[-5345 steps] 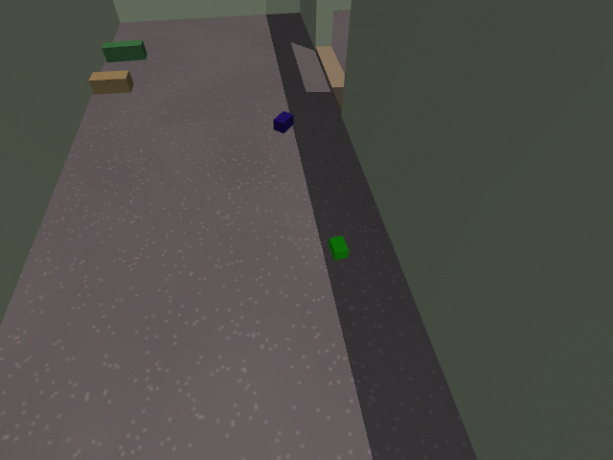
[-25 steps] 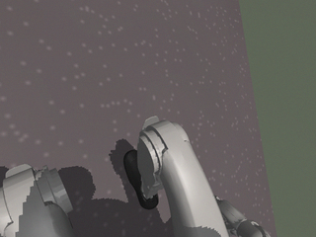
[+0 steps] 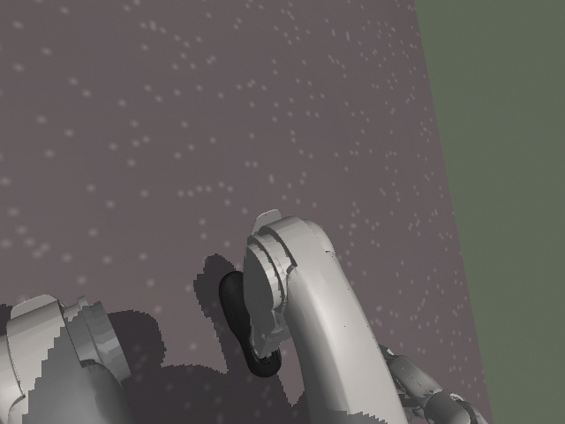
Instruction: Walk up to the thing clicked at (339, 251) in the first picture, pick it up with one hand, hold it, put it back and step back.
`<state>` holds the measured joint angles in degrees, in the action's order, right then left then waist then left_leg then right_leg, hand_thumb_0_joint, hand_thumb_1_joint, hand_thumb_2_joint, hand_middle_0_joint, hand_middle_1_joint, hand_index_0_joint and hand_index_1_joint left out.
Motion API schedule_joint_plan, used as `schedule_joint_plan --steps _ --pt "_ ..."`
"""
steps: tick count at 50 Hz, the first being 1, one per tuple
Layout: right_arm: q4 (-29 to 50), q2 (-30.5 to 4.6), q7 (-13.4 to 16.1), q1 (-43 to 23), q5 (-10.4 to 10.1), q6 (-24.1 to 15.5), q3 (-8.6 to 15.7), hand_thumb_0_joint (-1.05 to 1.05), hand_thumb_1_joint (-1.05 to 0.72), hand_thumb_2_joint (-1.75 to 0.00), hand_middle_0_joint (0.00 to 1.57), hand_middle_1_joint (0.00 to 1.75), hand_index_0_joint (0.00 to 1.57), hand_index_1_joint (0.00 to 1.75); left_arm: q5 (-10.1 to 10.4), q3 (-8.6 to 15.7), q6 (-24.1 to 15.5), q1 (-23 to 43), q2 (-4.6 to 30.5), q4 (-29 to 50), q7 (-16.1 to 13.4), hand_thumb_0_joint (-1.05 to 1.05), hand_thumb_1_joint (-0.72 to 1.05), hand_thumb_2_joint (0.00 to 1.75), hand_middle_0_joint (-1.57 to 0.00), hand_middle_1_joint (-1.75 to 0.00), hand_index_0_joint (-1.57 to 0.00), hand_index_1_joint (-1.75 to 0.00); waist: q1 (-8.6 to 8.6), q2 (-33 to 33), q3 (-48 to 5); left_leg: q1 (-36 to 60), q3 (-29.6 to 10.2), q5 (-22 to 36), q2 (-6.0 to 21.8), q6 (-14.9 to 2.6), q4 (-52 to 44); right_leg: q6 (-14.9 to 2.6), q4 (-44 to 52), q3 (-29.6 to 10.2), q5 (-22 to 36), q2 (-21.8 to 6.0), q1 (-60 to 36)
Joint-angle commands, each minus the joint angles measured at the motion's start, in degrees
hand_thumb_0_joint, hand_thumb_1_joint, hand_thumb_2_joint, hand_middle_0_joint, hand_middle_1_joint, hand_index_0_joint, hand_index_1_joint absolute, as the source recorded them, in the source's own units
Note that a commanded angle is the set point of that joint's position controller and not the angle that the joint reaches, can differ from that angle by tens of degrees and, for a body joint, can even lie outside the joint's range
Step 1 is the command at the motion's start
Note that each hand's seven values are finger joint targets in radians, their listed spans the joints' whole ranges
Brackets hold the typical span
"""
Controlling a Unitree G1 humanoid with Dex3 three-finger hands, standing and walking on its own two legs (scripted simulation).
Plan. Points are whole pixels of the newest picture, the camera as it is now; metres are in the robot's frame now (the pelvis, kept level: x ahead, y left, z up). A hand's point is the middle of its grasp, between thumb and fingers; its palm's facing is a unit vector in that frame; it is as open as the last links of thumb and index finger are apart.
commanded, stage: open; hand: left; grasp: from above
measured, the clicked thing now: out of the picture +0.48 +0.33 -0.28
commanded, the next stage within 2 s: withdraw in 0.50 s
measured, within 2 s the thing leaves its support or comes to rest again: neither
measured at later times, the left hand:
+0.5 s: hand out of the picture +0.45 +0.33 -0.23, palm faces -0.50 -0.06 -0.87, open 13.7 cm
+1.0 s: hand out of the picture +0.50 +0.38 -0.12, palm faces -0.24 -0.04 -0.97, open 13.9 cm
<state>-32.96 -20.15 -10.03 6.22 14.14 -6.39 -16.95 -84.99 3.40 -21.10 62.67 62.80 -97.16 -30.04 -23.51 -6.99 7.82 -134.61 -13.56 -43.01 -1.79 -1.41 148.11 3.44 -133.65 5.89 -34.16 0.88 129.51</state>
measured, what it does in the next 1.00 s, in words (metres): stands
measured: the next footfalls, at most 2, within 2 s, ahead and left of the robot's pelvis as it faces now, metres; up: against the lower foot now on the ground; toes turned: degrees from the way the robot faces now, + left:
none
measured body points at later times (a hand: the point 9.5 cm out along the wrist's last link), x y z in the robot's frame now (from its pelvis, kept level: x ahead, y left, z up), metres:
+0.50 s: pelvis +0.00 +0.00 +0.00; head +0.26 +0.14 +0.33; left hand +0.47 +0.33 -0.18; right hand +0.07 -0.26 -0.04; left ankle +0.06 +0.11 -0.27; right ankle +0.14 -0.14 -0.26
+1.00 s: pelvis +0.01 +0.00 +0.02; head +0.25 +0.13 +0.38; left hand +0.51 +0.38 -0.07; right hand +0.08 -0.27 -0.04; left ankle +0.06 +0.11 -0.27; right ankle +0.14 -0.14 -0.26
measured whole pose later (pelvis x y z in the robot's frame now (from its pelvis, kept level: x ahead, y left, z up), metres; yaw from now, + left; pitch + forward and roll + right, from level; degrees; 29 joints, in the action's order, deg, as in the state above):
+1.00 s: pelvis +0.01 +0.00 +0.02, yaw +2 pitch +35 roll -15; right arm -34.0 -18.8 -12.8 12.0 9.9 -4.9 -8.8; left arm -75.8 6.5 -9.5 61.6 54.1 -78.0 -23.7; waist -18.2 -0.8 -1.7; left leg -135.9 -11.2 -42.9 -2.3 -0.6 143.1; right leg 2.7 -131.3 4.2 -35.3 -0.9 131.8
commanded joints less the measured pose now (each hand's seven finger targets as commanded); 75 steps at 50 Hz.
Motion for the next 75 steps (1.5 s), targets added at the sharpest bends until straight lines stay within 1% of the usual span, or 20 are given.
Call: schedule_joint_plan --steps 1,9,14,17,25,34,37,40,42,45,47,50,54,58,63,64,67,70,73,75 --pt "0.11 -19.24 0.71 9.73 -0.58 0.39 5.77 0.0 -0.9 -0.9 0.2 0.3 0.2 0.3 2.12 1.28 0.01 13.87 11.84 7.2 -0.35 0.0 -0.36 0.87 -0.14 -0.97 -0.17 -0.94 -3.33 31.68 -33.26 30.35 2.83 16.87 2.11 2.08 -18.78 -4.49 7.39 8.41 11.28 1.23 -15.68" --pt "0.99 -19.84 1.4 10.1 -0.56 1.6 5.76 0.0 -0.9 -0.9 0.2 0.3 0.2 0.3 2.33 3.07 -2.39 15.13 15.68 10.83 0.2 0.0 -0.45 0.94 -0.07 -1.01 -0.09 -0.99 -2.36 33.66 -36.21 30.93 3.42 18.18 2.02 2.21 -18.56 -4.98 7.82 8.15 11.9 1.56 -18.71" --pt "1.27 -18.51 1.25 9.91 0.18 1.87 4.36 0.0 -0.89 -0.9 0.2 0.3 0.2 0.3 1.69 1.2 -3.07 11.4 12.39 6.67 -0.23 0.0 -0.44 0.94 -0.06 -1.02 -0.09 -0.99 -3.31 30.25 -32.21 28.56 3.55 18.17 1.91 1.92 -17.2 -4.63 7.73 8.59 12.08 1.67 -18.33" --pt "1.0 -19.26 1.59 9.86 -0.11 1.94 4.74 0.0 -0.89 -0.9 0.2 0.3 0.2 0.3 1.95 2.53 -3.28 14.84 15.32 10.39 -0.55 0.0 -0.44 0.94 -0.06 -1.02 -0.08 -0.99 -2.37 32.93 -34.48 30.45 2.94 17.71 2.24 2.29 -18.22 -4.94 8.05 8.47 11.08 1.63 -17.36" --pt "0.78 -18.85 1.79 9.24 -0.28 1.21 5.09 0.0 -0.89 -0.89 0.2 0.3 0.2 0.3 2.07 0.48 -2.26 11.98 12.04 7.29 -0.84 0.0 -0.44 0.94 -0.06 -1.01 -0.08 -0.99 -2.62 30.06 -31.86 28.08 3.76 15.04 2.02 1.67 -17.65 -4.69 8.13 8.45 9.88 1.82 -16.24" --pt "0.74 -19.92 1.55 10.55 -0.33 1.25 6.49 0.0 -0.91 -0.9 0.2 0.3 0.2 0.3 1.95 2.91 -1.67 14.9 14.44 12.23 -0.93 0.0 -0.48 0.96 -0.07 -1.04 -0.09 -1.01 -2.1 34.52 -35.58 32.11 3.25 18.29 2.2 2.56 -18.19 -5.0 7.3 8.31 11.73 1.27 -16.08" --pt "0.27 -19.66 1.01 11.99 -0.51 0.81 7.91 0.0 -0.91 -0.9 0.2 0.3 0.2 0.3 1.78 5.68 -0.25 18.53 16.74 18.19 -1.35 0.0 -0.48 0.97 -0.07 -1.03 -0.09 -1.01 -0.73 39.19 -41.18 36.97 3.46 21.32 2.52 3.08 -19.0 -5.11 7.06 7.96 13.22 1.25 -16.17" --pt "0.63 -18.26 0.07 12.68 -1.57 0.23 9.59 0.0 -0.91 -0.9 0.2 0.3 0.2 0.3 3.57 6.4 2.23 18.39 14.59 24.21 -1.56 0.0 -0.5 0.97 -0.06 -1.02 -0.08 -1.0 1.61 42.93 -47.05 39.9 4.43 23.26 2.08 3.24 -20.38 -5.5 6.91 7.33 15.41 1.02 -16.82" --pt "-0.85 -17.71 -1.06 13.91 -1.65 -0.39 10.7 0.0 -0.91 -0.9 0.2 0.3 0.2 0.3 5.16 5.72 4.76 18.54 10.45 22.31 -0.77 0.0 -0.49 0.97 -0.06 -1.01 -0.08 -0.99 1.22 41.03 -43.83 35.7 5.69 21.48 1.65 2.94 -20.0 -5.39 7.63 7.05 15.01 0.78 -14.67" --pt "0.7 -17.01 -2.01 14.44 -3.62 -0.08 13.41 0.0 -0.9 -0.9 0.2 0.3 0.2 0.3 8.16 7.27 9.4 16.4 10.91 27.59 1.43 0.0 -0.49 0.97 -0.07 -1.01 -0.08 -0.99 6.46 43.55 -50.29 36.75 6.93 21.32 1.1 2.72 -23.23 -5.98 8.99 5.98 14.29 0.5 -15.29" --pt "0.37 -15.89 -2.51 15.04 -4.88 1.28 14.8 0.0 -0.9 -0.9 0.2 0.3 0.2 0.3 10.7 5.17 12.57 17.24 5.57 30.49 3.86 0.0 -0.49 0.97 -0.07 -1.0 -0.08 -0.99 6.96 44.24 -53.41 38.71 7.29 21.69 1.01 2.87 -26.15 -5.96 9.82 4.98 14.55 0.03 -15.48" --pt "-1.26 -15.35 -2.26 16.66 -6.68 3.54 16.48 0.0 -0.9 -0.9 0.2 0.3 0.2 0.3 15.77 0.11 16.4 18.43 -3.94 30.63 9.48 0.0 -0.49 0.98 -0.07 -1.0 -0.08 -0.99 4.01 36.32 -49.52 35.36 6.95 16.01 0.85 1.69 -29.87 -5.86 13.27 4.39 11.56 0.2 -15.61" --pt "-2.36 -14.86 -0.25 17.83 -8.22 7.05 17.08 0.0 -0.9 -0.9 0.2 0.3 0.2 0.3 18.96 -4.03 18.41 17.07 -8.0 29.1 19.26 0.0 -0.49 0.98 -0.08 -1.01 -0.09 -1.0 2.6 27.59 -45.27 31.82 7.16 14.58 0.25 0.54 -31.04 -6.08 17.13 3.1 10.45 0.01 -19.59" --pt "-2.04 -13.88 2.73 17.7 -9.08 9.64 16.4 0.0 -0.91 -0.9 0.2 0.3 0.2 0.3 20.33 -4.5 16.77 14.51 -7.26 30.46 27.02 0.0 -0.48 0.98 -0.09 -1.0 -0.1 -0.99 3.63 21.81 -41.69 29.13 8.53 15.73 -0.75 0.01 -31.91 -6.56 20.78 1.6 9.77 -0.98 -24.26" --pt "-0.08 -12.98 5.79 15.99 -8.61 11.51 14.67 0.0 -0.9 -0.9 0.2 0.3 0.2 0.3 19.83 -0.32 9.47 13.56 0.13 30.72 31.64 0.0 -0.41 0.92 -0.16 -0.94 -0.17 -0.93 5.05 15.02 -40.43 24.27 10.34 14.36 -1.47 -1.12 -29.18 -6.6 22.72 -0.1 7.14 -1.51 -27.71" --pt "0.1 -12.72 6.16 15.61 -8.39 11.69 14.17 0.0 -0.91 -0.9 0.2 0.3 0.2 0.3 19.8 0.77 7.49 13.03 1.51 30.52 31.64 0.0 -0.4 0.91 -0.18 -0.92 -0.18 -0.92 5.91 15.1 -41.63 24.52 10.8 14.66 -1.52 -1.07 -28.74 -6.47 22.59 -0.35 7.23 -1.58 -28.88" --pt "0.72 -12.53 6.87 14.19 -7.44 11.63 12.85 0.0 -0.91 -0.9 0.2 0.3 0.2 0.3 18.21 2.77 0.86 14.69 4.33 30.49 28.73 0.0 -0.41 0.91 -0.16 -0.93 -0.17 -0.92 5.72 16.45 -44.5 25.2 10.96 13.61 -1.33 -0.84 -27.24 -6.08 21.78 0.18 6.25 -1.26 -28.66" --pt "0.26 -13.08 6.57 13.15 -6.09 11.89 12.07 0.0 -0.9 -0.9 0.2 0.3 0.2 0.3 14.29 4.55 -3.23 18.56 6.35 29.41 21.43 0.0 -0.45 0.94 -0.12 -0.97 -0.13 -0.96 6.7 25.26 -48.24 32.28 10.79 14.28 -1.03 0.65 -27.62 -6.42 18.81 1.3 6.34 -0.81 -24.31" --pt "-1.59 -13.13 5.68 13.4 -5.09 11.24 12.15 0.0 -0.9 -0.9 0.2 0.3 0.2 0.3 11.6 0.28 -3.18 22.04 -1.0 24.5 13.17 0.0 -0.49 0.96 -0.08 -1.01 -0.1 -0.99 3.18 28.52 -44.91 34.3 10.01 10.6 -0.61 0.97 -27.37 -6.08 17.24 3.1 4.62 -0.11 -17.01" --pt "-2.84 -13.06 5.29 13.6 -4.71 10.41 12.16 0.0 -0.9 -0.89 0.2 0.3 0.2 0.3 10.05 -0.35 -1.98 25.18 -1.11 22.08 8.75 0.0 -0.5 0.97 -0.07 -1.02 -0.09 -1.0 2.44 31.07 -43.94 33.87 9.72 7.32 -0.57 0.81 -28.51 -5.55 16.54 3.77 3.49 -0.13 -14.9"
